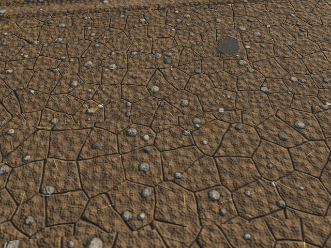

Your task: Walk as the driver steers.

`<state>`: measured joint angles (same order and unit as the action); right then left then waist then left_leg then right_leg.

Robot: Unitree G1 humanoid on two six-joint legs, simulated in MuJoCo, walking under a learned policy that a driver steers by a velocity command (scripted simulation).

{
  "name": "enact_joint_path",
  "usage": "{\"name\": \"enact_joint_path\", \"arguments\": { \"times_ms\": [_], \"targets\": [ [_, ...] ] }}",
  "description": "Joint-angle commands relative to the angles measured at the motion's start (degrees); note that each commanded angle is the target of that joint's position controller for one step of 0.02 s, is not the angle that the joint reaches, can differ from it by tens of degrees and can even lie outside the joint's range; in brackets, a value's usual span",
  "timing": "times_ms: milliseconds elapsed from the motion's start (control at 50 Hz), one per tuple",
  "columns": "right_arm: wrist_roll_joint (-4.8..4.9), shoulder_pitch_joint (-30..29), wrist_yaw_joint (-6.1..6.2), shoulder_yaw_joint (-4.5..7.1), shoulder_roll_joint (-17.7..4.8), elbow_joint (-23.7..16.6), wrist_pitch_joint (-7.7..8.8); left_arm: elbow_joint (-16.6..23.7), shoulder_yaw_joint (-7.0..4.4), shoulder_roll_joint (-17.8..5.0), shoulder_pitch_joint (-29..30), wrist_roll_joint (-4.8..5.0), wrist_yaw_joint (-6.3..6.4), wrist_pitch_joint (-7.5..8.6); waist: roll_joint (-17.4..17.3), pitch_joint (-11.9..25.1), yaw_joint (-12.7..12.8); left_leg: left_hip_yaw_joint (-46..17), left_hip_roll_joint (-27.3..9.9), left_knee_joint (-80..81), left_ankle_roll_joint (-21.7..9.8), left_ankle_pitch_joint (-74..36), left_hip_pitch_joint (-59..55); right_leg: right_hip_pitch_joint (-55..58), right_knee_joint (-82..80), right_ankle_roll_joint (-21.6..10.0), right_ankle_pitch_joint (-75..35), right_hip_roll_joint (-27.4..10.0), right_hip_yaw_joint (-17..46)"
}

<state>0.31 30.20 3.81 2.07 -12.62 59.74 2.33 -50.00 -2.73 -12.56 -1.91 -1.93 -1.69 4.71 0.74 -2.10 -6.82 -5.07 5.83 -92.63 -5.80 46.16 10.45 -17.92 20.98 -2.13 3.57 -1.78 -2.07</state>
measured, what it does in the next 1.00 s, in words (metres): walks ahead, turning left: left foot, then right foot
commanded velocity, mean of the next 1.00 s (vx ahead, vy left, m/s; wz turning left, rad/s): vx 0.33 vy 0.00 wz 0.42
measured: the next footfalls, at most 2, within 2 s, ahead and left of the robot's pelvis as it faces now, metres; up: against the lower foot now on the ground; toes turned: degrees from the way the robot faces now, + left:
left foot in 0.42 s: +0.29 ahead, +0.12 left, +0.00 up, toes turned +20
right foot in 0.90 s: +0.43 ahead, +0.04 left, +0.00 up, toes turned +27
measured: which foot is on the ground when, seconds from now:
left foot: up 0.00-0.40, down 0.42-0.90, up 0.92-1.00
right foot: down 0.00-0.42, up 0.44-0.88, down 0.90-1.00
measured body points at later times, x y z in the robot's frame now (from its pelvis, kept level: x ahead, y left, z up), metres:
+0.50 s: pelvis +0.22 +0.04 -0.02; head +0.24 +0.07 +0.43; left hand +0.16 +0.29 -0.17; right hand +0.46 -0.15 -0.12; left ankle +0.25 +0.10 -0.75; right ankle +0.13 -0.11 -0.66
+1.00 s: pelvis +0.33 +0.07 -0.01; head +0.36 +0.06 +0.44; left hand +0.32 +0.33 -0.13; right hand +0.56 -0.11 -0.14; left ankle +0.24 +0.12 -0.70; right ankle +0.39 +0.02 -0.75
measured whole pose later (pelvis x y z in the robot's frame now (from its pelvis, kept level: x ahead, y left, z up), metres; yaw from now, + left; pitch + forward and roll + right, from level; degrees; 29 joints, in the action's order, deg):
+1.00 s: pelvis +0.33 +0.07 -0.01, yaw +25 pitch -1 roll +1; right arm -0.9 8.3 2.3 1.5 -14.2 48.0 -3.2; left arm -44.1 1.3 -12.6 -14.7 -0.6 0.5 -0.4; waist -0.3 -2.8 0.9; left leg -2.9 7.5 -49.1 -2.4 30.1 16.1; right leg -16.3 30.0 -5.1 12.9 3.6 0.4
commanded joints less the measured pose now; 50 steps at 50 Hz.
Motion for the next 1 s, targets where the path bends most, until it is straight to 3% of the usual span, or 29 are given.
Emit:
{"name": "enact_joint_path", "arguments": {
  "times_ms": [20, 40, 60, 80, 120, 160, 200, 260, 340, 380, 400, 420, 440, 460, 480, 500, 520, 560, 600, 680, 760, 800, 840, 880, 900, 920, 940, 960, 1000],
  "targets": [
    [0.56, 5.21, 0.36, 1.25, -5.51, -2.16, -0.19, -3.7, -2.27, -7.0, -25.61, 0.0, -0.28, -0.57, 6.5, 17.12, 11.19, 0.55, -5.78, -14.45, -0.14, -7.53, 42.77, 46.69, 13.48, -6.58, -41.15, -22.38, 14.49],
    [-0.92, 0.46, -1.02, 1.29, -5.91, -5.2, -0.71, -1.27, -2.31, -8.95, -17.56, -0.79, 1.07, 0.22, 9.06, 16.87, 8.3, 2.49, -7.47, -8.05, 0.98, -19.01, 40.99, 34.27, 3.18, -11.2, -3.56, -24.78, 21.63],
    [-3.14, -6.72, -2.05, 2.2, -7.56, -6.56, -1.22, -0.33, -1.94, -6.82, -15.59, -0.47, 2.08, 1.01, 4.41, 12.08, 8.36, 2.26, -9.77, -4.96, 1.1, -25.79, 37.77, 22.75, -1.44, -11.01, 1.19, -23.97, 21.39],
    [-2.51, -12.26, -3.33, 2.23, -5.9, -9.45, -2.35, -1.81, -1.74, -7.74, -14.7, -0.09, 2.42, 1.86, 3.7, 3.05, 5.96, 1.39, -11.1, 8.08, 3.15, -28.88, 32.4, 7.39, -6.65, -10.8, -2.45, -23.05, 17.72],
    [-3.01, -13.01, -5.1, 1.71, -2.57, -9.81, -3.24, -2.86, -1.51, -6.08, -15.04, 0.2, 2.57, 2.75, 2.87, -1.43, 4.15, 1.1, -11.78, 20.45, 4.13, -35.14, 25.88, -1.55, -7.72, -9.7, -9.05, -17.83, 10.52],
    [-2.66, -13.1, -6.26, 1.13, -0.93, -10.7, -2.76, -3.07, -0.88, -4.14, -14.47, 0.92, 2.53, 2.73, 6.14, 0.32, 2.28, 2.19, -11.68, 30.16, 3.07, -42.51, 22.91, -1.6, -6.32, -8.52, -16.1, -14.87, 3.88],
    [-1.92, -16.17, -6.69, 0.33, -0.14, -11.51, -2.45, -2.44, -1.15, -4.73, -14.39, 1.03, 2.1, 2.38, 6.11, 1.39, 2.92, 4.99, -11.07, 39.35, 1.2, -46.96, 19.46, -0.04, -6.67, -7.33, -17.52, -13.86, -0.73],
    [-2.15, -24.69, -6.94, 0.02, -1.35, -14.25, -3.02, -2.58, -1.53, -5.91, -18.26, 1.64, 1.99, 1.3, 3.24, -0.04, 5.79, 8.62, -9.97, 45.2, -0.81, -45.26, 20.22, 6.1, -8.34, -6.12, -13.28, -14.99, -2.51],
    [-2.44, -31.13, -7.04, 0.44, -3.07, -17.23, -3.09, -3.17, -2.24, -8.84, -23.24, 0.69, 2.64, -0.76, 1.26, -2.45, 8.31, 11.25, -7.65, 52.91, -2.75, -34.33, 21.86, 17.69, -5.02, -5.41, -18.09, -16.26, -5.74],
    [-2.62, -27.45, -6.6, 1.14, -4.15, -16.4, -2.85, -3.47, -2.25, -10.16, -24.46, 0.73, 2.92, -1.72, 2.5, 0.12, 7.32, 13.72, -3.53, 55.82, -4.05, -27.65, 14.51, 20.19, 4.51, -4.67, -33.36, -15.67, -9.32],
    [-2.71, -21.13, -6.1, 1.83, -4.86, -14.35, -2.35, -3.55, -2.33, -10.69, -24.5, 0.66, 3.07, -2.32, 2.21, 3.38, 4.48, 14.01, -1.18, 58.76, -5.2, -27.86, 6.27, 18.9, 14.71, -3.91, -37.82, -14.89, -11.2],
    [-3.14, -10.81, -5.33, 3.31, -8.02, -11.24, -1.73, -2.12, -2.21, -10.83, -23.01, 0.99, 2.99, -2.58, -0.74, 9.0, -0.31, 7.93, -3.11, 64.39, -7.69, -29.38, -8.11, 10.49, 29.34, -1.66, -30.11, -13.14, -12.78],
    [-3.26, -7.23, -4.39, 5.01, -15.16, -10.81, -1.49, 1.64, -0.76, -4.33, -23.18, 1.05, 2.18, -2.44, -12.44, 14.6, 1.08, -18.18, -20.82, 68.61, -13.55, -26.44, -24.33, -10.05, 49.83, 1.32, 14.33, -6.57, -12.74],
    [-1.1, -6.64, -4.02, 5.48, -18.01, -12.41, -2.26, 5.83, -1.62, -7.92, -16.28, 0.85, 1.6, -2.09, -12.52, 15.48, -0.79, -39.39, -28.14, 78.36, -19.48, -32.77, -28.26, -25.36, 59.39, 3.78, 28.92, 2.43, -2.79],
    [-0.74, -8.04, -3.27, 4.91, -15.72, -11.11, -2.75, 7.23, -1.82, -9.27, -10.42, 0.99, 1.6, -1.71, -4.53, 5.54, -0.47, -27.88, -26.47, 76.27, -18.04, -45.82, -24.39, -31.55, 58.36, 3.52, 25.07, -1.67, 1.72],
    [-0.26, -10.7, -2.98, 4.24, -13.24, -10.96, -2.42, 6.86, -1.67, -8.57, -11.51, 1.92, 1.76, -1.25, -2.87, 1.62, 2.13, -20.08, -24.37, 74.32, -16.16, -61.88, -17.18, -28.11, 54.68, 3.62, 21.49, -3.08, 1.88],
    [-0.18, -14.03, -2.83, 3.77, -11.36, -11.41, -2.01, 5.39, -1.71, -7.92, -14.16, 1.82, 2.23, -1.47, -0.06, -0.16, 5.7, -13.09, -20.5, 73.59, -12.85, -72.26, -10.75, -22.54, 49.3, 3.75, 19.62, -4.51, 2.44],
    [0.12, -18.66, -2.83, 3.11, -9.65, -12.91, -1.2, 4.54, -1.78, -7.35, -17.27, 0.03, 2.35, -3.71, -1.29, 1.94, 9.34, -6.75, -15.27, 73.55, -9.7, -78.3, -3.23, -13.08, 44.2, 4.57, 17.21, -4.0, 2.43],
    [0.23, -18.55, -3.2, 3.38, -11.0, -13.21, -0.48, 5.39, -1.85, -6.4, -17.29, 0.26, 2.45, -5.2, -2.31, 3.94, 10.51, -4.12, -12.24, 72.9, -9.02, -83.34, -0.38, -9.24, 39.1, 5.16, 13.75, -1.55, 1.21],
    [-0.04, -15.92, -3.02, 3.59, -11.67, -13.69, -1.73, 9.15, -0.52, -4.7, -11.45, -0.02, 2.15, -6.08, -4.32, 7.03, 8.13, -3.92, -10.67, 69.11, -6.22, -92.45, 0.16, -8.25, 35.53, 4.32, 5.07, 1.26, -0.12],
    [-1.02, -16.19, -2.51, 2.97, -10.34, -16.38, -2.77, 9.64, -0.2, -7.1, -10.97, 0.43, 2.45, -5.54, -4.35, 8.82, 6.83, -5.85, -11.3, 66.92, -5.31, -88.26, -0.79, -7.31, 37.4, 3.16, 3.88, 2.26, -0.26],
    [-1.1, -13.64, -1.91, 2.64, -9.73, -14.94, -3.52, 11.11, 0.64, -6.98, -8.08, 0.52, 2.88, -5.32, -5.38, 4.21, 5.07, -8.36, -13.9, 67.51, -6.67, -88.12, -5.55, -9.75, 28.36, 1.94, 12.1, 1.15, 2.18],
    [-1.23, -14.74, -1.31, 1.78, -8.02, -14.59, -3.84, 9.72, 1.33, -6.54, -11.46, 1.05, 3.09, -5.01, -5.67, 4.27, 5.94, -7.6, -14.46, 65.59, -5.61, -89.94, -6.58, -4.01, 20.46, 0.05, 13.91, 1.31, 2.31],
    [-0.32, -17.4, -0.76, 0.43, -6.32, -14.11, -3.34, 7.45, 2.06, -5.24, -16.84, 1.16, 3.35, -4.52, -3.47, 5.52, 9.31, -6.1, -13.17, 62.33, -2.51, -85.29, -4.89, 7.39, 4.84, -1.66, 6.74, 1.21, 2.92],
    [-0.15, -16.51, -0.65, -0.11, -5.79, -14.48, -3.08, 7.18, 1.92, -7.23, -18.73, 0.97, 3.63, -3.93, 1.67, 8.05, 9.37, -4.04, -9.85, 56.76, 0.48, -69.57, -1.15, 16.0, -0.28, -3.57, -13.86, -4.68, 11.69],
    [-0.59, -11.92, -0.76, 0.41, -6.93, -14.47, -3.61, 8.74, 1.69, -10.63, -16.18, 1.47, 3.6, -3.91, 11.18, 8.37, 5.61, -0.27, -1.5, 49.44, 2.54, -26.61, 3.77, 18.37, 2.18, -10.62, -39.34, -16.29, 25.17],
    [-1.01, -11.97, -0.57, 1.14, -9.18, -13.4, -5.37, 8.62, 2.03, -10.23, -14.56, 1.73, 2.96, -4.42, 15.55, 8.09, 5.79, 0.83, 0.39, 44.52, 2.97, -9.43, 8.59, 14.65, 0.13, -18.14, -34.63, -18.45, 32.91],
    [-1.64, -14.45, -0.79, 1.93, -11.62, -12.97, -5.91, 9.19, 2.14, -8.95, -13.63, 1.56, 2.09, -4.3, 8.94, 3.41, 5.54, -0.28, 0.0, 38.42, 3.85, -9.14, 12.89, 12.44, -1.62, -18.9, -27.49, -17.29, 33.65],
    [-1.26, -18.83, -1.72, 2.25, -11.06, -13.25, -5.97, 9.56, 1.4, -9.87, -13.19, 1.01, 1.91, -4.61, 2.96, 2.12, 5.39, 0.49, -1.9, 33.1, 5.38, -15.04, 16.2, 10.61, -2.85, -15.45, -18.39, -12.69, 28.22]
  ]
}}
